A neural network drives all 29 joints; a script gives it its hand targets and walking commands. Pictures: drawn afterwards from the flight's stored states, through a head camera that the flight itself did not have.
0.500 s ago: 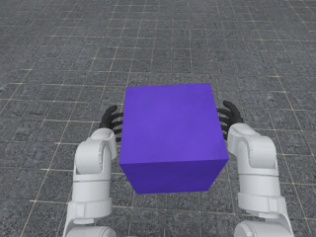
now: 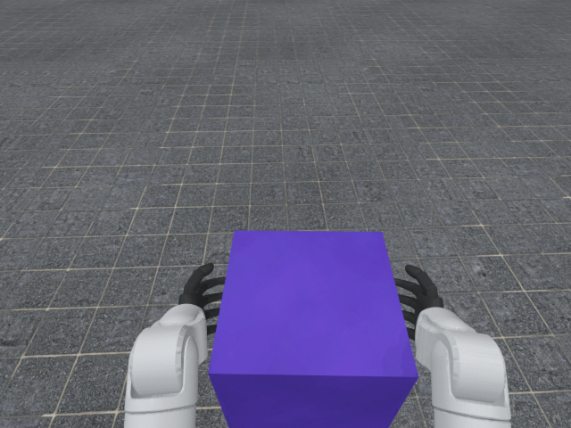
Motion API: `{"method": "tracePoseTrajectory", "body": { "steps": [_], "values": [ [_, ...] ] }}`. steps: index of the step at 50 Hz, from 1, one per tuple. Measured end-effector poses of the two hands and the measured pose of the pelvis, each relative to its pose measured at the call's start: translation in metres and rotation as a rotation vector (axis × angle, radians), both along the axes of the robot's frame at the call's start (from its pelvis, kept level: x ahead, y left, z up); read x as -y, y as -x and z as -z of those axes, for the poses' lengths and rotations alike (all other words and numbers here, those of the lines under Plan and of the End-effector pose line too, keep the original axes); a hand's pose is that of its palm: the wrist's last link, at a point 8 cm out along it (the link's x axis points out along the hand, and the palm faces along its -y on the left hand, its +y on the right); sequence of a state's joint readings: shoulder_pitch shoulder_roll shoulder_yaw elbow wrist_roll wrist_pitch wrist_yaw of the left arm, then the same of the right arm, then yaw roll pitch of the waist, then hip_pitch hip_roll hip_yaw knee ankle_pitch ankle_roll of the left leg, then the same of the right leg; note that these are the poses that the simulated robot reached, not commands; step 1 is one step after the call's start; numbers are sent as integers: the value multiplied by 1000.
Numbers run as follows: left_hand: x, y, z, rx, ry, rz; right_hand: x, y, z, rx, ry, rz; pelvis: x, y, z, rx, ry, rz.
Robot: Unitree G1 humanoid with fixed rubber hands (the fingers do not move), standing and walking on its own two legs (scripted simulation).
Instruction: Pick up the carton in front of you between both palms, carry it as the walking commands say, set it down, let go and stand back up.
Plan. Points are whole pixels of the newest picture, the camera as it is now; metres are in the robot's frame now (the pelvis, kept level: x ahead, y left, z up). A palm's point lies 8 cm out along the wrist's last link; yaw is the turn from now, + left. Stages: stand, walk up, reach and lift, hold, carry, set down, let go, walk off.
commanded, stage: carry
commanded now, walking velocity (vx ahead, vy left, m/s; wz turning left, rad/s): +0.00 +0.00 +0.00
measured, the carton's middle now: (306, 340) +0.27 -0.01 +0.00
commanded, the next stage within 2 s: none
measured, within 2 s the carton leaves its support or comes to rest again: neither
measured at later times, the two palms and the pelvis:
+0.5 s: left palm (220, 208) +0.46 +0.13 +0.08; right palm (392, 202) +0.48 -0.17 +0.08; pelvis +0.21 -0.03 -0.01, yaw +3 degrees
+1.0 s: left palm (213, 203) +0.48 +0.15 +0.08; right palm (382, 197) +0.50 -0.15 +0.08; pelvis +0.23 -0.01 -0.02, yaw +3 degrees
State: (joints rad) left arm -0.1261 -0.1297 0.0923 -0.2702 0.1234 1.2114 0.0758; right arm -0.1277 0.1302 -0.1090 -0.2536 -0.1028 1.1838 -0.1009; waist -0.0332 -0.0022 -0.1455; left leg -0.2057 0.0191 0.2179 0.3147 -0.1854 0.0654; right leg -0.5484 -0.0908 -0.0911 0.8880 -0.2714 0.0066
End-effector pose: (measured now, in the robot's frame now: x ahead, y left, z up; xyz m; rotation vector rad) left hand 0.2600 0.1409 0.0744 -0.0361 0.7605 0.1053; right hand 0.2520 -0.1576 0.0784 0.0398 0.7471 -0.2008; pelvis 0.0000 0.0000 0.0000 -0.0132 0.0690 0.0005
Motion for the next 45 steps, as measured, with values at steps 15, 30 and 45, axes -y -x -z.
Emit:
{"method": "tracePoseTrajectory", "body": {
  "steps": [15,30,45],
  "values": [
    [22,-160,2,36,-49,-58,22,-180,12,36,-33,-70,33,-156,20,22,5,-39],
    [3,-225,-12,85,-9,-92,3,-250,-10,85,-17,-80,24,-228,14,11,-5,-47],
    [-6,-227,1,47,-15,-92,-6,-252,5,47,-16,-83,14,-232,20,19,-7,-50]
  ]
}}
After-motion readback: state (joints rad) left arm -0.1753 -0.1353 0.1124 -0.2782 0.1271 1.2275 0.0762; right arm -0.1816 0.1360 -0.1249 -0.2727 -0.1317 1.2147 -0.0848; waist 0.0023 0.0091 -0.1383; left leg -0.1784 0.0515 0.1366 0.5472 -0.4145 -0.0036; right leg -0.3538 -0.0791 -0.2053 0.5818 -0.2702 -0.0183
